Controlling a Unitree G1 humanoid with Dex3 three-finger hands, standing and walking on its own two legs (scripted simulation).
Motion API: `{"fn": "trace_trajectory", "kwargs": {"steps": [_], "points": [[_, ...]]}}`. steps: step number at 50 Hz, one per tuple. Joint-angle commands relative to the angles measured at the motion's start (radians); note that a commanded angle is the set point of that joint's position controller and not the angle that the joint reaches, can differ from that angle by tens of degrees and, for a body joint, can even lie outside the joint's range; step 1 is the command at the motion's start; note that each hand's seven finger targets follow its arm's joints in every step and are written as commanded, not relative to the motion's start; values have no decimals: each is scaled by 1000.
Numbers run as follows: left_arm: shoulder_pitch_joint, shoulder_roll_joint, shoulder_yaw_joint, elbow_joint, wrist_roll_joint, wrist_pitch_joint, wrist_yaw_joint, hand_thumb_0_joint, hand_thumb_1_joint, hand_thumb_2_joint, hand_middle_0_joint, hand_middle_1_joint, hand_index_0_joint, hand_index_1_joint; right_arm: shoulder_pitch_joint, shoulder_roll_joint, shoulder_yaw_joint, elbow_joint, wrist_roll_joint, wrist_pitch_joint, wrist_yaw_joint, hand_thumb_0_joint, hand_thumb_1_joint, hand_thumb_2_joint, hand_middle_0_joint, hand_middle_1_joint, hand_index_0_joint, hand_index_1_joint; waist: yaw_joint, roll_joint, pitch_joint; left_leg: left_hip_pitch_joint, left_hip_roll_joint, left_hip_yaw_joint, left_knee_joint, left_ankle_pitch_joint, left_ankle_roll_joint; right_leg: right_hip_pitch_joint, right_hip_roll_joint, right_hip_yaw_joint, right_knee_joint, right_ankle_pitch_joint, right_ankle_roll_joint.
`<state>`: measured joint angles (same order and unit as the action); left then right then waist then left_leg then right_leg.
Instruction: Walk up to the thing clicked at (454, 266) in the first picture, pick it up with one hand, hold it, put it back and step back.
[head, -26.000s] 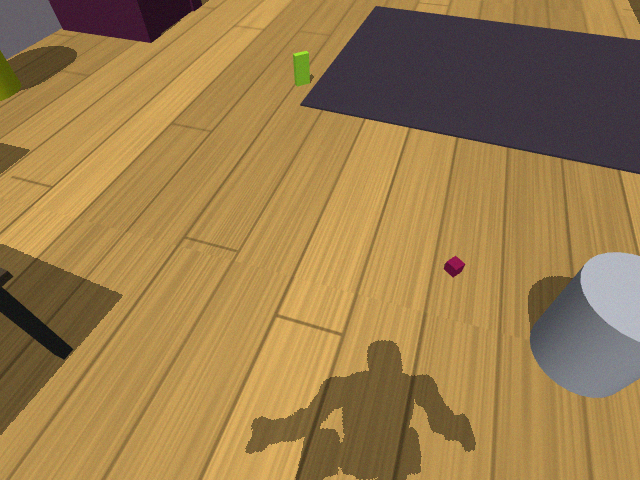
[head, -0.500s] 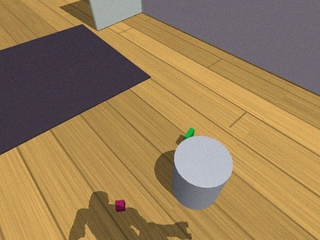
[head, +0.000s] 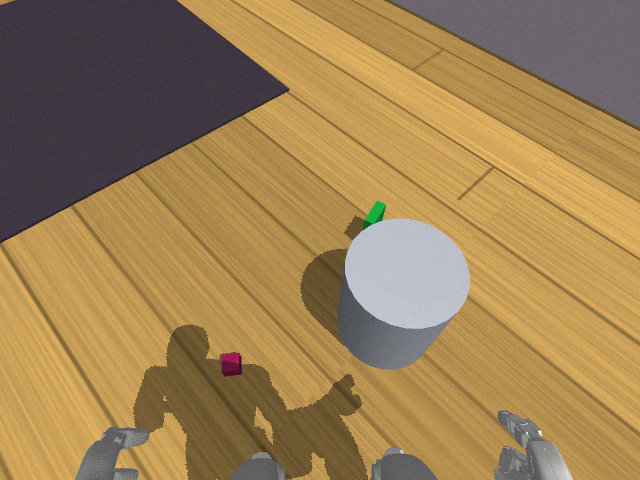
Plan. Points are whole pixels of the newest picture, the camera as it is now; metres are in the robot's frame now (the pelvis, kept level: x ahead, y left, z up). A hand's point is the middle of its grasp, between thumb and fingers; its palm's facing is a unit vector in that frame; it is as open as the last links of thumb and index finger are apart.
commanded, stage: rise first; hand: left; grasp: from above
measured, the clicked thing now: (231, 364) +0.45 +0.25 -0.70
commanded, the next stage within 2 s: none
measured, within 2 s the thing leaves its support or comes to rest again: neither
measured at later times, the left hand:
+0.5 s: hand out of the picture +0.13 +0.27 -0.22, palm faces -0.28 -0.79 -0.54, open 13.1 cm
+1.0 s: hand (178, 413) +0.27 +0.30 -0.42, palm faces -0.48 -0.29 -0.83, open 13.5 cm
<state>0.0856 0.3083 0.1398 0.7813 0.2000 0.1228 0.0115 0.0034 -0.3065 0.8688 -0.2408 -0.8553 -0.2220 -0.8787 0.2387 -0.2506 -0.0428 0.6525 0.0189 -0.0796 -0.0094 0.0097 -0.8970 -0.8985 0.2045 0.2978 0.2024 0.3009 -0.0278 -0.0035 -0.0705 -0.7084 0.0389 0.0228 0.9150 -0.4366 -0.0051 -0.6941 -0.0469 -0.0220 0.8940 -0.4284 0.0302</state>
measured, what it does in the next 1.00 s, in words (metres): lowers itself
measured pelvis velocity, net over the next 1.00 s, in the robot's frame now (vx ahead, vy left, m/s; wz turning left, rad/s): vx -0.08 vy -0.01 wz -0.03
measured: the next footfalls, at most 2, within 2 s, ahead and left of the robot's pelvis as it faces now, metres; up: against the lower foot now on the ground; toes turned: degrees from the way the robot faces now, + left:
none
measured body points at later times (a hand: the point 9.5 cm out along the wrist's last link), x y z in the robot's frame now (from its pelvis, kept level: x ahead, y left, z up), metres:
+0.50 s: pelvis -0.02 +0.00 -0.08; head +0.11 +0.02 +0.36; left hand +0.15 +0.31 -0.19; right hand +0.18 -0.25 -0.16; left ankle +0.00 +0.12 -0.69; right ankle +0.00 -0.14 -0.69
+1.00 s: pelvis -0.08 -0.01 -0.28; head +0.13 +0.01 +0.11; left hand +0.30 +0.31 -0.37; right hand +0.05 -0.28 -0.42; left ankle +0.00 +0.12 -0.69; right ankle +0.00 -0.14 -0.69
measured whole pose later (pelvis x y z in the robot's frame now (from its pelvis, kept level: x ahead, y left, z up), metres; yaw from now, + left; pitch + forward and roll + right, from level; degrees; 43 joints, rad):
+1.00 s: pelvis -0.08 -0.01 -0.28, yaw -2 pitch +35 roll -3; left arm -0.49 0.58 0.13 0.92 0.88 -0.17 0.12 0.00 -0.42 0.91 -0.21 -0.89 -0.21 -0.90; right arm 0.09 -0.28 -0.06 0.72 -0.02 -0.13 0.05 0.01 -0.90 -0.90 0.20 0.30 0.20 0.30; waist -0.04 0.01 -0.13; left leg -1.98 0.04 -0.07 2.04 -0.67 -0.01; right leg -1.94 -0.04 -0.03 2.01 -0.67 0.02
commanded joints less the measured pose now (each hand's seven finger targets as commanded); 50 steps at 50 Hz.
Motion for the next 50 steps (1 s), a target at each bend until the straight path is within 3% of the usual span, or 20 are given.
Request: {"fn": "trace_trajectory", "kwargs": {"steps": [1, 11, 17, 19, 20, 21, 24, 26, 27, 28, 29, 30, 31, 34, 38, 39, 45, 50], "points": [[40, 203, 72, -260, 45, -26, 25, 0, -458, 910, -220, -908, -192, -937, 1, -144, -62, -152, -6, -67, -20, 0, -882, -898, 200, 300, 200, 300, 23, 82, -283, 121, -20, -23, -36, 303, -6, 34, 47, -24, -2, 229, -48], [157, 170, 47, -396, 83, 58, 22, 0, -404, 870, -253, -865, -227, -892, -25, -140, -57, -196, -12, -96, -25, 0, -867, -894, 200, 300, 200, 300, -5, 53, -283, 3, -11, -45, 80, 295, 3, -73, 47, -27, 92, 206, -46], [209, 180, 53, -463, 107, 54, 25, 0, -364, 827, -276, -863, -263, -877, -48, -125, -50, -228, -13, -119, -21, 0, -872, -896, 200, 300, 200, 300, 10, 64, -317, -100, -23, -32, 167, 223, 9, -141, 46, -21, 160, 170, -47], [130, 196, 48, -467, 125, 41, 28, 0, -348, 805, -286, -869, -280, -876, -57, -128, -49, -229, -12, -128, -21, 0, -877, -897, 200, 300, 200, 300, -17, 62, -304, -144, -24, -31, 197, 169, 12, -195, 47, -17, 186, 135, -46], [110, 212, 56, -452, 143, 30, 30, 0, -356, 812, -285, -857, -274, -868, -62, -129, -48, -223, -14, -134, -24, 0, -876, -896, 200, 300, 200, 300, -14, 79, -299, -173, -25, -32, 221, 146, 12, -230, 45, -16, 213, 116, -46], [76, 213, 50, -416, 166, 18, 33, 0, -345, 804, -286, -857, -279, -865, -69, -134, -48, -218, -13, -138, -21, 0, -874, -897, 200, 300, 200, 300, -29, 59, -295, -214, -25, -35, 251, 132, 13, -269, 46, -15, 240, 107, -46], [-29, 277, 83, -333, 230, -47, 45, 0, -361, 814, -269, -865, -264, -871, -88, -147, -54, -195, -19, -155, -15, 0, -877, -897, 200, 300, 200, 300, -15, 63, -303, -348, -27, -41, 353, 53, 13, -410, 43, -10, 354, 32, -46], [-66, 278, 72, -315, 276, -96, 53, 0, -354, 823, -264, -870, -254, -881, -92, -154, -60, -185, -20, -165, -8, 0, -850, -892, 200, 300, 200, 300, -7, 79, -355, -399, -30, -44, 404, 11, 13, -480, 40, -5, 417, -1, -47], [-83, 260, 46, -319, 295, -118, 56, 0, -351, 820, -263, -864, -255, -873, -88, -159, -64, -182, -18, -169, -5, 0, -851, -891, 200, 300, 200, 300, -17, 93, -396, -396, -29, -51, 416, 8, 9, -502, 39, -6, 448, -3, -49], [-90, 262, 31, -346, 317, -136, 58, 0, -344, 819, -255, -883, -253, -886, -89, -166, -70, -177, -19, -172, -3, 0, -846, -890, 200, 300, 200, 300, -8, 111, -447, -394, -28, -54, 440, 24, 5, -524, 38, -4, 483, 12, -50], [-116, 261, 18, -346, 339, -153, 61, 0, -349, 828, -248, -888, -245, -891, -87, -171, -72, -173, -14, -172, 0, 0, -844, -891, 200, 300, 200, 300, -19, 130, -481, -389, -27, -64, 458, 43, 0, -562, 39, -8, 517, 22, -53], [-127, 280, 22, -343, 354, -167, 67, 0, -347, 822, -256, -891, -254, -894, -89, -178, -77, -159, -15, -171, 2, 0, -851, -894, 200, 300, 200, 300, -6, 137, -516, -393, -24, -66, 490, 71, 1, -595, 39, -9, 544, 35, -54], [-155, 298, 27, -312, 368, -180, 73, 0, -348, 822, -245, -897, -247, -895, -90, -189, -80, -148, -12, -170, 6, 0, -853, -894, 200, 300, 200, 300, -16, 133, -522, -411, -20, -80, 513, 88, -3, -641, 39, -18, 581, 39, -55], [-253, 410, 91, -246, 446, -210, 112, 0, -399, 852, -235, -895, -230, -900, -85, -198, -82, -114, -9, -155, 12, 0, -886, -902, 200, 300, 200, 300, 9, 135, -581, -503, -25, -70, 617, 137, 5, -707, 41, -15, 666, 73, -57], [-397, 432, 83, -162, 524, -224, 145, 0, -462, 908, -182, -920, -179, -923, -63, -204, -89, -78, -10, -131, 27, 0, -906, -906, 200, 300, 200, 300, 10, 102, -657, -600, -31, -55, 719, 149, 15, -761, 43, -17, 735, 91, -57], [-430, 426, 69, -119, 545, -227, 145, 0, -466, 917, -168, -922, -167, -924, -54, -204, -91, -67, -13, -127, 30, 0, -903, -905, 200, 300, 200, 300, 3, 99, -654, -638, -32, -50, 747, 136, 16, -776, 41, -17, 750, 84, -56], [-672, 556, 90, -13, 652, -289, 144, 0, -448, 931, -199, -885, -189, -897, -23, -213, -97, -30, -31, -97, 43, 0, -901, -905, 200, 300, 200, 300, 1, 34, -726, -835, -34, -24, 886, -28, 30, -803, 45, -19, 817, -37, -46], [-811, 591, 70, 54, 737, -347, 158, 0, -450, 943, -185, -889, -179, -896, 1, -217, -94, -6, -44, -70, 54, 0, -906, -906, 200, 300, 200, 300, -18, 56, -717, -908, -34, -28, 948, -114, 33, -899, 51, -34, 871, -130, -51]]}}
